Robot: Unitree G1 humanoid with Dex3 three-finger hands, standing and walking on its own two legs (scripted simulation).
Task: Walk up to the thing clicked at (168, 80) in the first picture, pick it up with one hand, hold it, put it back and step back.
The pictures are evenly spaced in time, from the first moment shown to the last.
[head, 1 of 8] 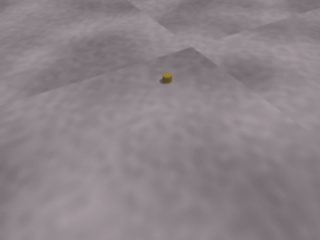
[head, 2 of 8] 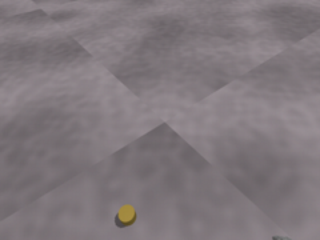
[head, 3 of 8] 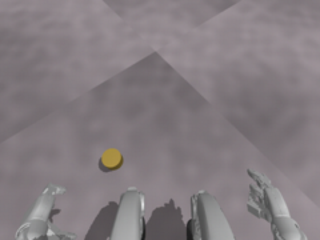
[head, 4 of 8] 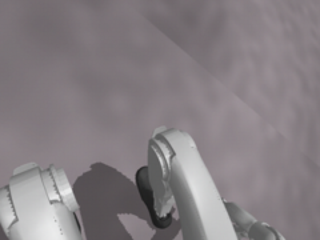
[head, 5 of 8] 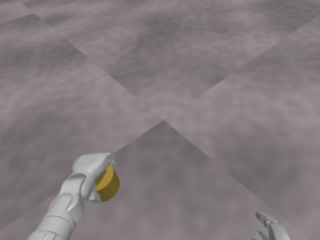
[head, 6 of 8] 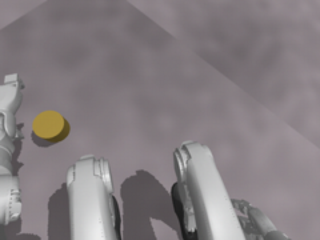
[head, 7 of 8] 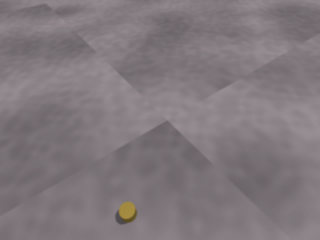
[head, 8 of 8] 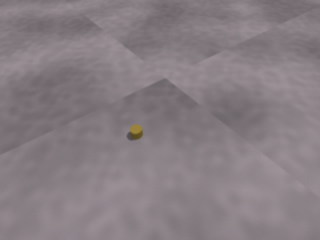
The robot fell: no
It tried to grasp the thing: yes
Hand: left
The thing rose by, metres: 0.68
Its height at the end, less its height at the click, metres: +0.00
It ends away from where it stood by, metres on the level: 0.00
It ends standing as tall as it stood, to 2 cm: yes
